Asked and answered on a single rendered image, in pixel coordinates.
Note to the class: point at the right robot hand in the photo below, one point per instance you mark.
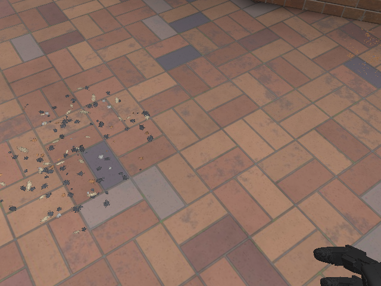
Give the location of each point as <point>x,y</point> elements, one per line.
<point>352,259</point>

